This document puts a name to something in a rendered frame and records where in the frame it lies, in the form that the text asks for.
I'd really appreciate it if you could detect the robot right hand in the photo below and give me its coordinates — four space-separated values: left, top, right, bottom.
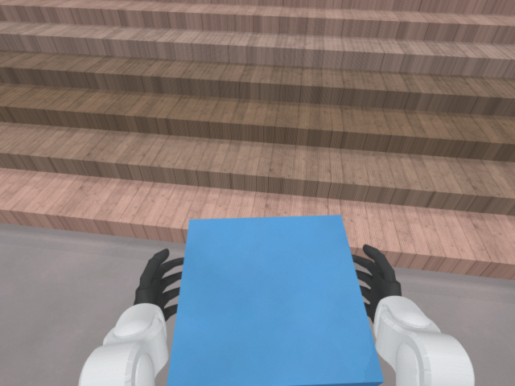
352 244 402 323

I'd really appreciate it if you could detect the carton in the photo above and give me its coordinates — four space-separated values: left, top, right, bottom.
167 215 385 386

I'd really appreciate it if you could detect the robot left hand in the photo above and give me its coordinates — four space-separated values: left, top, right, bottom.
134 248 184 322

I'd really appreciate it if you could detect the right robot forearm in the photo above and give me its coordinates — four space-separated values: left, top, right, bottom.
373 296 475 386

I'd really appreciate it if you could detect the left robot forearm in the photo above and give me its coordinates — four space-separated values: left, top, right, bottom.
78 303 169 386

